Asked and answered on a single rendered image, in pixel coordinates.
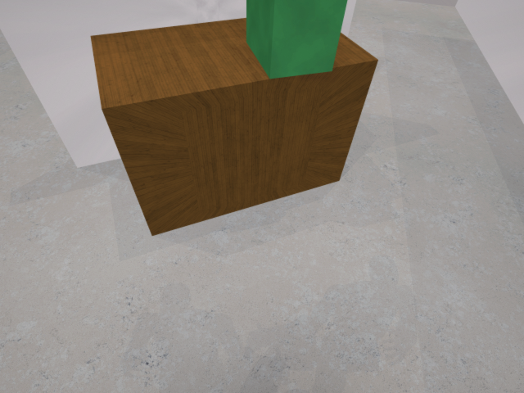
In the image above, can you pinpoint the carton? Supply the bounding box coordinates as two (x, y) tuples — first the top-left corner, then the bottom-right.
(246, 0), (347, 79)

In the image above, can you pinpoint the pedestal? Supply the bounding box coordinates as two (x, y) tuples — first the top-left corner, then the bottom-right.
(91, 18), (378, 236)

